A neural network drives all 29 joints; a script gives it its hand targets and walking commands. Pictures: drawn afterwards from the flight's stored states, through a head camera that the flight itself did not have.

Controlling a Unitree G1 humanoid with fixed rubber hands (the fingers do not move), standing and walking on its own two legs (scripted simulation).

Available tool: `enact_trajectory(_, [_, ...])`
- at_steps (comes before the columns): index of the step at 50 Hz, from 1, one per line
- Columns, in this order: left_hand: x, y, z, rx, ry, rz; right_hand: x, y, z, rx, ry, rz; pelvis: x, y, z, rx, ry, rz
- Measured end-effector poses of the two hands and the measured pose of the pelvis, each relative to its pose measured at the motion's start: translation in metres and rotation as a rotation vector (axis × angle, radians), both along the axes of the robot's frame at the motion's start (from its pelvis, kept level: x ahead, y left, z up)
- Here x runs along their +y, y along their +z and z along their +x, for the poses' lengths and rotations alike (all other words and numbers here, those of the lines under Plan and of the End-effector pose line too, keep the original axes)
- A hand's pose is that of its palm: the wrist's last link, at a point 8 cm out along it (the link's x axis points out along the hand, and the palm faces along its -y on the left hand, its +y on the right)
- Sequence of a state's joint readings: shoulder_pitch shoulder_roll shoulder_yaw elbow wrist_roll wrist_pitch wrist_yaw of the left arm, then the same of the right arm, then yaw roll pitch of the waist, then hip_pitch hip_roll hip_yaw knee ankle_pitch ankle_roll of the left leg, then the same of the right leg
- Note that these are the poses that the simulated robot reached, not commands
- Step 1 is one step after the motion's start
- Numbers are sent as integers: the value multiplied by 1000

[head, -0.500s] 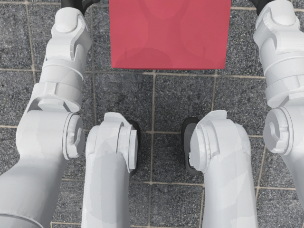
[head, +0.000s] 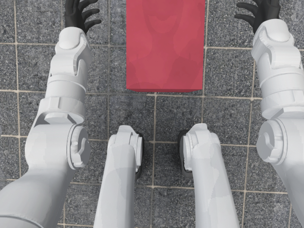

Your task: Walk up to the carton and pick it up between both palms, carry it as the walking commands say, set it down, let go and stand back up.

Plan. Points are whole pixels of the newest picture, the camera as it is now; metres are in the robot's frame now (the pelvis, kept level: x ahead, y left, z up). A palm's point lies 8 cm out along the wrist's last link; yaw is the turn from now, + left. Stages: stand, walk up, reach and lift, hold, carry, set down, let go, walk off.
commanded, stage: set down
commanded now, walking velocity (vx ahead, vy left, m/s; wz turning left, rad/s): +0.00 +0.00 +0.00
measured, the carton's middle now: (163, 54) +0.53 -0.02 -0.36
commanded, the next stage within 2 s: let go in 0.68 s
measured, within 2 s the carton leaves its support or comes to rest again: neither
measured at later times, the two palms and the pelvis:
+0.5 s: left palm out of the picture +0.53 +0.18 +0.05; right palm out of the picture +0.53 -0.23 +0.05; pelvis +0.03 +0.00 +0.14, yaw -1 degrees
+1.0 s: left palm out of the picture +0.46 +0.20 +0.10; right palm out of the picture +0.45 -0.23 +0.09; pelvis +0.06 +0.00 +0.22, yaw -1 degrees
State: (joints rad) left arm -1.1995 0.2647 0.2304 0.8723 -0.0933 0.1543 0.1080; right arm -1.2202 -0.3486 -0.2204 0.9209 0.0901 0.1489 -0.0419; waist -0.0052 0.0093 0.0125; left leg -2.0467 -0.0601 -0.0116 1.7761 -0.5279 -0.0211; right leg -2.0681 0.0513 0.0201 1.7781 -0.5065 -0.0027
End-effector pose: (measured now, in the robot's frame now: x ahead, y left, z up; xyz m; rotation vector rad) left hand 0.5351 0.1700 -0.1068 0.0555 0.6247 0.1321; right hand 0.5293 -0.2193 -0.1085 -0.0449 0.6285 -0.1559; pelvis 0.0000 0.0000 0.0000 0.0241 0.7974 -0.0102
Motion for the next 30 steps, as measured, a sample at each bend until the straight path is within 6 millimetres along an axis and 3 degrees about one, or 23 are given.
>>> enact_trajectory(30, [7, 178, -5, -7, -23, -7, -7, 179, -5, 6, 21, 12, -1, 169, 33, -33, -4, -10])
